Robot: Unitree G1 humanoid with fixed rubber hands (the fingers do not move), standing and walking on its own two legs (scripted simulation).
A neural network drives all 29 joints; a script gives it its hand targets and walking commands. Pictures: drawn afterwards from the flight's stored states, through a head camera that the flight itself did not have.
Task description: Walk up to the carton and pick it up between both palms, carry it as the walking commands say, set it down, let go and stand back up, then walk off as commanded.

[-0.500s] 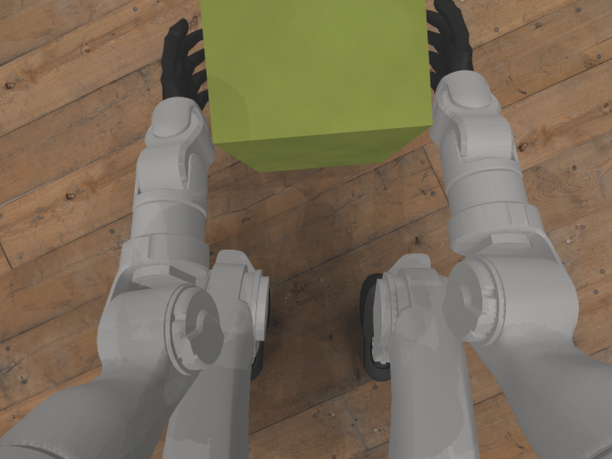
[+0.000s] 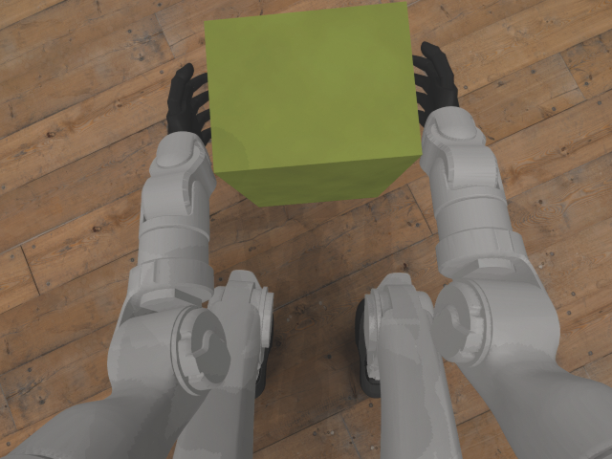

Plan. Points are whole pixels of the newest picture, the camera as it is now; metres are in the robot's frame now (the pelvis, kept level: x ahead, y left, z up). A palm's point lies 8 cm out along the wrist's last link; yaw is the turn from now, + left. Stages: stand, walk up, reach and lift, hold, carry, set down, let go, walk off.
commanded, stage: reach and lift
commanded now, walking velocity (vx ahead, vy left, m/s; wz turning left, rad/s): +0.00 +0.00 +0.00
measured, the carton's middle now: (313, 131) +0.51 +0.00 -0.15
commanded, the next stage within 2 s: none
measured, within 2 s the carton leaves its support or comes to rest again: neither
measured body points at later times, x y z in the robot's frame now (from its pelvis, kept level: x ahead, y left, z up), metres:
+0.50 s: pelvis +0.01 +0.00 +0.06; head +0.25 -0.02 +0.44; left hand +0.48 +0.16 -0.01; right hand +0.50 -0.14 -0.01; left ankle +0.10 +0.14 -0.44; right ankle +0.11 -0.12 -0.44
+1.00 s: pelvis +0.03 +0.00 +0.12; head +0.22 -0.02 +0.52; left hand +0.46 +0.16 +0.07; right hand +0.48 -0.14 +0.06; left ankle +0.10 +0.14 -0.44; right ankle +0.11 -0.12 -0.44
